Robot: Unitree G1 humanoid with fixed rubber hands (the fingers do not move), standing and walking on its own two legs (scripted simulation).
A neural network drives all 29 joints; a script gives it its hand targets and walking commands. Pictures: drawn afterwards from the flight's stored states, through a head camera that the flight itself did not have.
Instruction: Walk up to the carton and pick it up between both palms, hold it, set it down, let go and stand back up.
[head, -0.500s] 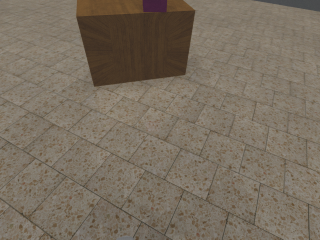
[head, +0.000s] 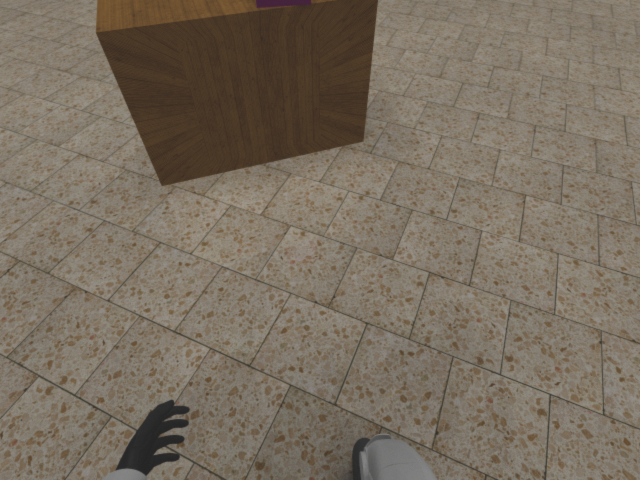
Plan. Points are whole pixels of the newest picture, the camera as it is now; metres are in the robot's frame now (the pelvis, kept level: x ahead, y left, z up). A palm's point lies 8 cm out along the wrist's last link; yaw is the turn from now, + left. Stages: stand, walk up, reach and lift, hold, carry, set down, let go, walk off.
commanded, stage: walk up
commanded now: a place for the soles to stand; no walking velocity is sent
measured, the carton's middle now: out of the picture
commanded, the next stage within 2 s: none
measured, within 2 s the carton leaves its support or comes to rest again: neither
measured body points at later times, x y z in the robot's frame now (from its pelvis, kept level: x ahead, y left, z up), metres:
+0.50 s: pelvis +0.28 -0.01 +0.00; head +0.29 +0.01 +0.45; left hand +0.18 +0.25 -0.14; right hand +0.50 -0.21 -0.08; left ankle +0.40 +0.12 -0.72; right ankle +0.17 -0.13 -0.72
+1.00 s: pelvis +0.54 -0.05 -0.01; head +0.56 -0.06 +0.44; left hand +0.66 +0.23 -0.09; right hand +0.58 -0.33 -0.14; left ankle +0.40 +0.11 -0.70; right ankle +0.66 -0.15 -0.72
